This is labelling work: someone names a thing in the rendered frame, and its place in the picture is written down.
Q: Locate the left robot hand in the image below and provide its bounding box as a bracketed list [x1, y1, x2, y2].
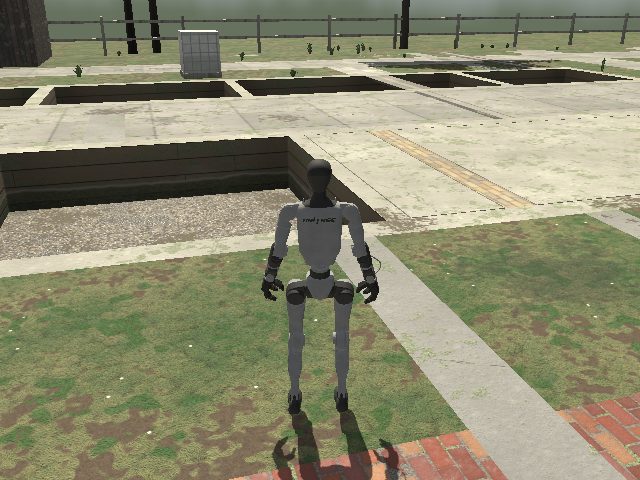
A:
[261, 278, 284, 301]

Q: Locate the right robot hand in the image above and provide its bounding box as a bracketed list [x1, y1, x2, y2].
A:
[356, 279, 379, 304]

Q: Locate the right robot upper arm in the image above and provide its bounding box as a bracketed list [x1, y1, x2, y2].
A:
[340, 202, 367, 257]

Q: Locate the robot head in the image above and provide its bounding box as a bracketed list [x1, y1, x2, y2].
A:
[302, 159, 337, 208]

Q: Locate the right robot forearm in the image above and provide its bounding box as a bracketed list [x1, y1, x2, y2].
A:
[357, 242, 377, 284]

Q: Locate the left robot upper arm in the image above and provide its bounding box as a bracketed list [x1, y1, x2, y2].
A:
[272, 202, 299, 258]

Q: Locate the robot right thigh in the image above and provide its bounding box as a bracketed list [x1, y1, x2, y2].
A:
[333, 279, 354, 349]

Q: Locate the left robot forearm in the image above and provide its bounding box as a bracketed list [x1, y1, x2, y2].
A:
[264, 242, 283, 282]

